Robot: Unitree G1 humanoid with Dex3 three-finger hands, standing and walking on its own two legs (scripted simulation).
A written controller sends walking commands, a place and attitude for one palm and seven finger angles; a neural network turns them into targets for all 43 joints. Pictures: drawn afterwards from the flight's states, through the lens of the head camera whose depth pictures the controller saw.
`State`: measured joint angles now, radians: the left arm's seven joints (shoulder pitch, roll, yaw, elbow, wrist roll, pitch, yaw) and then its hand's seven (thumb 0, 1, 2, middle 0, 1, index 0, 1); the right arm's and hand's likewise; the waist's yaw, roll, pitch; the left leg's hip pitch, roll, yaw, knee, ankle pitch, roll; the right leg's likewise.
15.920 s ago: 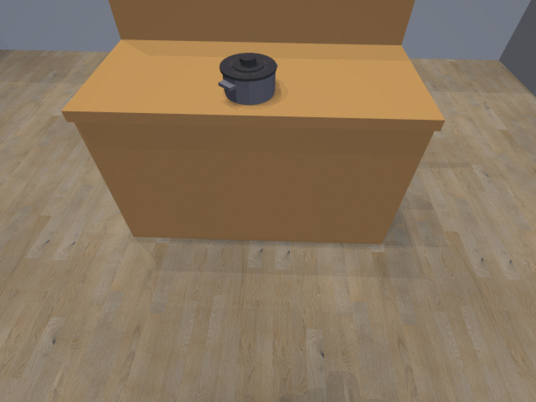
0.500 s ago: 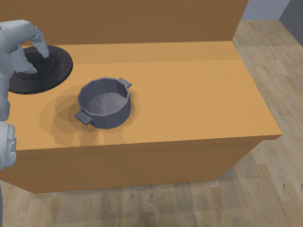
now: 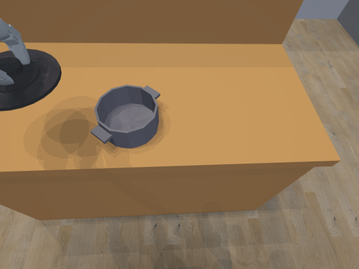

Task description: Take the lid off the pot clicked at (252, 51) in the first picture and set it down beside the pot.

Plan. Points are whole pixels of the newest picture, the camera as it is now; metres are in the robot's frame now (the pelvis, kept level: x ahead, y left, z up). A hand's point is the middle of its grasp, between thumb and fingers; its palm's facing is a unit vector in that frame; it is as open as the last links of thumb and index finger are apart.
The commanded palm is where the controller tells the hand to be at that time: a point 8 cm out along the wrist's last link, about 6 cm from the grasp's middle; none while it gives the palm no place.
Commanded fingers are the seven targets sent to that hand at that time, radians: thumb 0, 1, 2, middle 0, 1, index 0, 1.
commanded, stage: move the lid sideways beside the pot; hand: left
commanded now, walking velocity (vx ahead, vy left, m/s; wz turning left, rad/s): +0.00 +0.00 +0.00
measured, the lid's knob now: (7, 67) +0.48 +0.34 +0.16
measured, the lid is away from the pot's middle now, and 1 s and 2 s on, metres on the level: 0.21 0.23 0.24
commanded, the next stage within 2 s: lower the lid onto the table in 0.32 s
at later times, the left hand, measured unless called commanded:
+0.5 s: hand out of the picture +0.46 +0.34 +0.18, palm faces -0.37 -0.16 -0.92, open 8.1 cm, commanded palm +0.49 +0.36 +0.25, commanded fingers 0.00 0.63 0.96 -0.83 -1.10 -0.79 -1.06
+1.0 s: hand out of the picture +0.46 +0.36 +0.15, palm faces -0.42 -0.17 -0.89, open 8.1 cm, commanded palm +0.50 +0.37 +0.22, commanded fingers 0.00 0.63 0.96 -0.83 -1.10 -0.79 -1.06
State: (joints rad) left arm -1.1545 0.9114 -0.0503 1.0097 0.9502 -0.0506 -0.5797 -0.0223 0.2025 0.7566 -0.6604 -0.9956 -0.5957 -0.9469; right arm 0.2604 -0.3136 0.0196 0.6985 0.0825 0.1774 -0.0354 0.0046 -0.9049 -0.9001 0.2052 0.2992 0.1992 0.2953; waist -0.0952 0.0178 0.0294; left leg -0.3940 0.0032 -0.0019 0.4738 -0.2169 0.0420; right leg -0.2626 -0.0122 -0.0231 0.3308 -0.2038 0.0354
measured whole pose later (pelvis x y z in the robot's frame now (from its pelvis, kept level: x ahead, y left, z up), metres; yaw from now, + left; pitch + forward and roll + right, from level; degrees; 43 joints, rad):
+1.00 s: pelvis +0.00 +0.01 -0.01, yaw -1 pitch +10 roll -3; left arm -1.14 0.97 -0.02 1.10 0.97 -0.10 -0.55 -0.02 0.21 0.76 -0.66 -1.00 -0.59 -0.95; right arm 0.30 -0.31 0.03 0.71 0.09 0.18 -0.06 0.00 -0.90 -0.90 0.21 0.30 0.20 0.30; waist -0.13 0.01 0.02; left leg -0.48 0.01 0.00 0.56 -0.25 0.05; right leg -0.34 0.00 -0.01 0.39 -0.22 0.04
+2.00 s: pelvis -0.01 +0.03 -0.02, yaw -2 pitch +13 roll -5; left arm -1.07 0.95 0.00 1.13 0.98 -0.17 -0.47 -0.02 0.21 0.76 -0.65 -1.00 -0.59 -0.94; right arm 0.34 -0.30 0.03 0.71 0.08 0.17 -0.09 0.00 -0.90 -0.90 0.21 0.30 0.20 0.30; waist -0.14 0.01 -0.02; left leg -0.62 0.02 0.01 0.69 -0.30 0.07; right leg -0.48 0.00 -0.01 0.50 -0.26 0.04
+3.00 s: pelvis -0.02 +0.05 -0.04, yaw -3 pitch +18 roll -7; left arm -1.06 0.92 0.00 1.19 1.02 -0.20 -0.38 -0.02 0.21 0.76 -0.65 -0.99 -0.59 -0.94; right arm 0.35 -0.29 0.05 0.70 0.06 0.18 -0.10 0.00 -0.90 -0.90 0.21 0.30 0.20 0.30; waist -0.18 0.02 -0.05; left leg -0.79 0.01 0.01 0.81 -0.34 0.10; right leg -0.63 0.00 0.00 0.62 -0.30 0.01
